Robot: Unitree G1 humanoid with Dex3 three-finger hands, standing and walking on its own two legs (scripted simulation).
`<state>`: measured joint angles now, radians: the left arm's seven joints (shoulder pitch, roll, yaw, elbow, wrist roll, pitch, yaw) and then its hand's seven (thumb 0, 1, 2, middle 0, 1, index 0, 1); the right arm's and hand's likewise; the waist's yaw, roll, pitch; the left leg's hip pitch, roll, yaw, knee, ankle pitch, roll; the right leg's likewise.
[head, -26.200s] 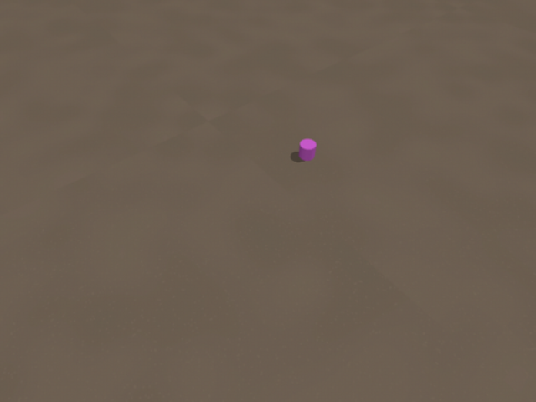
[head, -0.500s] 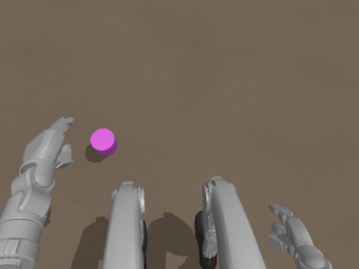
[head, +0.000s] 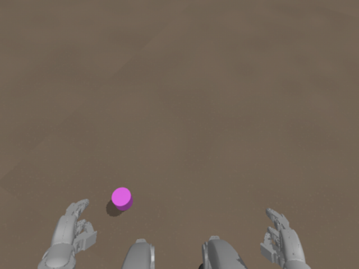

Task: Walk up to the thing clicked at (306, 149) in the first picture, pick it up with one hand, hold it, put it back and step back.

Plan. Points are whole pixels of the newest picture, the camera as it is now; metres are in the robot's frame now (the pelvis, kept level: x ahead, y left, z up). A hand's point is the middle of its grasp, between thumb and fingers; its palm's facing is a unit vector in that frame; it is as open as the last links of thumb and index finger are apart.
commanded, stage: home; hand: left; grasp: from above
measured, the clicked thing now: (122, 199) +0.46 +0.23 -0.63
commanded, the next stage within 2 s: none
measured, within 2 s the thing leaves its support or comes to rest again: neither
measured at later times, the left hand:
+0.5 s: hand (82, 246) +0.19 +0.19 -0.01, palm faces +0.09 -0.98 -0.19, open 7.4 cm
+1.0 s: hand (85, 252) +0.18 +0.18 +0.00, palm faces +0.07 -0.98 -0.20, open 7.4 cm
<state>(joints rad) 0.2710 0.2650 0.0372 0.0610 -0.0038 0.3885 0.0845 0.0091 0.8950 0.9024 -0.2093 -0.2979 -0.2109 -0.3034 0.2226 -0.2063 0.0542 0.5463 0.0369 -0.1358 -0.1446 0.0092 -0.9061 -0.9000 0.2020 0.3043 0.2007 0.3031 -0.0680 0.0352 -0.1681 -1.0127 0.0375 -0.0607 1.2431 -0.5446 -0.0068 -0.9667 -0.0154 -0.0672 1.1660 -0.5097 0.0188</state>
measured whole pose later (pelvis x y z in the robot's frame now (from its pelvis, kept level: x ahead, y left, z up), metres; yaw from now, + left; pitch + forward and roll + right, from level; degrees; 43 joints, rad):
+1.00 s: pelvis +0.02 +0.00 +0.04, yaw +1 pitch +9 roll -3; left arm 0.49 0.22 0.03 -0.11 -0.05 0.45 0.02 0.01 0.90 0.90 -0.20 -0.30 -0.20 -0.30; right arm 0.30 -0.22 0.04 0.54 0.01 -0.23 -0.18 0.01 -0.90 -0.90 0.20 0.30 0.20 0.30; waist -0.04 0.05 -0.16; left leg -0.69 0.03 -0.05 1.01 -0.49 -0.01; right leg -0.64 -0.02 -0.06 0.94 -0.45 0.02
